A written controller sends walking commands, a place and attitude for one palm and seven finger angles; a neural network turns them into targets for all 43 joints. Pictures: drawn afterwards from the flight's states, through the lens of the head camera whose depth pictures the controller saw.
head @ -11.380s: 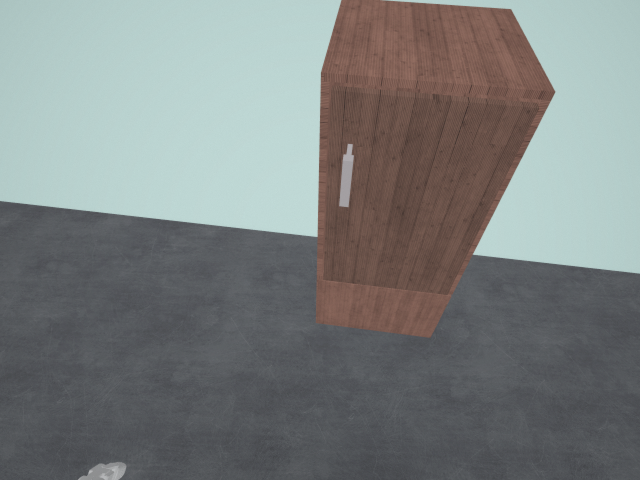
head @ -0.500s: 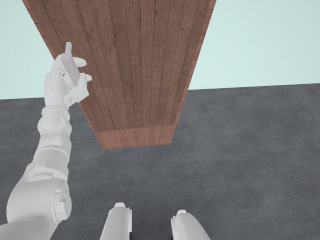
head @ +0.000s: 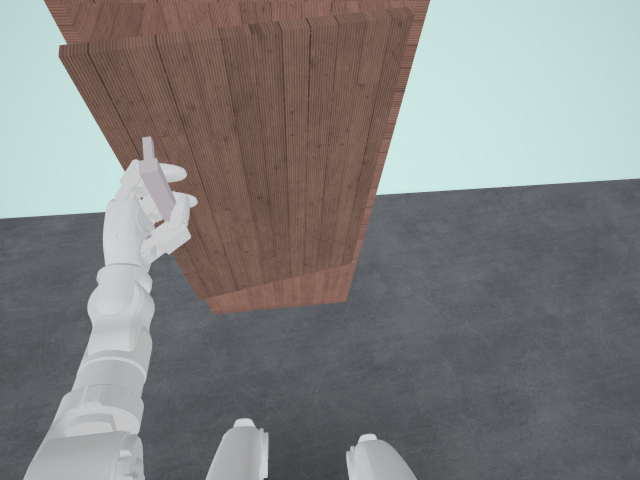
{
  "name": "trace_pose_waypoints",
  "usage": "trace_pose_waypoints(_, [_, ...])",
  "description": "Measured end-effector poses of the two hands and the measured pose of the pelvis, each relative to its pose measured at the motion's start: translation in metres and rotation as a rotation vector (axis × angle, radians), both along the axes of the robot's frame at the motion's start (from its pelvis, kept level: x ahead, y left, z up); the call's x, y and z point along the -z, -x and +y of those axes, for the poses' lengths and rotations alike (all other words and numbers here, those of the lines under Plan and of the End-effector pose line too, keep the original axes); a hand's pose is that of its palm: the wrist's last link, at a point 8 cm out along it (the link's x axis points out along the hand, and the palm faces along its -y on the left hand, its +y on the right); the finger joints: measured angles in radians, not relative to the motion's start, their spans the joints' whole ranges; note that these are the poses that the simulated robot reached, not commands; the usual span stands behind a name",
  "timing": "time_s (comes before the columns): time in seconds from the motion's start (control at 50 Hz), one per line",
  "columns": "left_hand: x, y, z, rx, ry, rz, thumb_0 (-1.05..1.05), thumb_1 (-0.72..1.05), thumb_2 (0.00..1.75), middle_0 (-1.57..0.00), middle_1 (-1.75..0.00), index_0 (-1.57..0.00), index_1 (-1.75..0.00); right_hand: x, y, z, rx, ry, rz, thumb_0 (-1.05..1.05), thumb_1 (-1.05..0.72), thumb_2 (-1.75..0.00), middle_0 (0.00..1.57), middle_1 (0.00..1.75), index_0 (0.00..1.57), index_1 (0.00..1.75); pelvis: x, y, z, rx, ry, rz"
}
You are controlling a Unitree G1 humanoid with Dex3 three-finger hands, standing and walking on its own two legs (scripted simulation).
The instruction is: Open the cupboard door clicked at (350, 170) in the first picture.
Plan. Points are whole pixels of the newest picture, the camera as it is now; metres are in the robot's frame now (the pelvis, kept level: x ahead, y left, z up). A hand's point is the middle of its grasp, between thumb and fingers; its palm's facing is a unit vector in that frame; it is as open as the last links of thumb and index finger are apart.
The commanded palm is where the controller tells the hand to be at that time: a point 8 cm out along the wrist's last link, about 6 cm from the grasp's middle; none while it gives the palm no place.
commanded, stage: pull the door open along its arc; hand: left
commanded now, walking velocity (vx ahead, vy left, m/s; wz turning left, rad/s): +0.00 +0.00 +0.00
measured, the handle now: (162, 186) +0.47 +0.20 +0.06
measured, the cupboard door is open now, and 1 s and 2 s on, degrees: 10 41 45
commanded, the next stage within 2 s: open thumb and fingers to let go in 0.68 s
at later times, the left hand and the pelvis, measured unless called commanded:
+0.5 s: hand (261, 312) +0.30 +0.06 +0.05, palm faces +0.38 -0.92 -0.01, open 5.9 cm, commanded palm +0.23 +0.08 +0.04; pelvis +0.01 -0.02 +0.01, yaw +4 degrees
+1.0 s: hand (272, 321) +0.29 +0.05 +0.05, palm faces +0.45 -0.89 -0.02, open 6.7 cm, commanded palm +0.24 +0.08 +0.04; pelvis +0.01 -0.05 +0.00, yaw +6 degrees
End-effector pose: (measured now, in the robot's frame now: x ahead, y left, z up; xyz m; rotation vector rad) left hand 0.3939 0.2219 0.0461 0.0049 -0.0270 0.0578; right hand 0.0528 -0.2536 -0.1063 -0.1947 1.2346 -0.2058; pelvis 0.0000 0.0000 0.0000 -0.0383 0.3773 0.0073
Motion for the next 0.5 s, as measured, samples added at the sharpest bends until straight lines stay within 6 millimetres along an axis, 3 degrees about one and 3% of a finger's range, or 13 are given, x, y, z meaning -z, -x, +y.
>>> trace_pose_waypoints(0.08, [0.000,0.027,-0.013,0.013,0.017,0.000,0.00,0.72,0.75,-0.35,-1.34,-0.33,-1.33,-0.007,-0.023,0.003,-0.029,-0.009,-0.065,0.00,-0.91,-0.90,0.20,0.30,0.20,0.30,-0.005,-0.004,0.000,-0.001,-0.004,-0.019])
trace_pose_waypoints(0.22, [0.002,0.071,-0.050,-0.238,0.122,-0.015,0.02,0.69,0.77,-0.34,-1.35,-0.35,-1.30,-0.014,-0.081,0.017,-0.156,-0.027,-0.206,0.01,-0.91,-0.90,0.20,0.30,0.20,0.30,-0.005,-0.006,-0.001,-0.020,-0.008,-0.041])
trace_pose_waypoints(0.34, [0.000,0.101,-0.085,-0.393,0.087,-0.003,0.00,0.70,0.80,-0.33,-1.35,-0.35,-1.31,-0.017,-0.127,0.036,-0.267,-0.066,-0.314,0.01,-0.91,-0.90,0.19,0.30,0.20,0.30,0.000,-0.005,-0.006,-0.046,-0.010,-0.052])
trace_pose_waypoints(0.5, [-0.005,0.131,-0.116,-0.335,0.007,0.048,-0.01,0.70,0.79,-0.32,-1.33,-0.34,-1.33,-0.030,-0.156,0.056,-0.315,-0.126,-0.428,0.01,-0.91,-0.90,0.20,0.30,0.20,0.30,-0.006,-0.006,-0.019,-0.066,-0.017,-0.087])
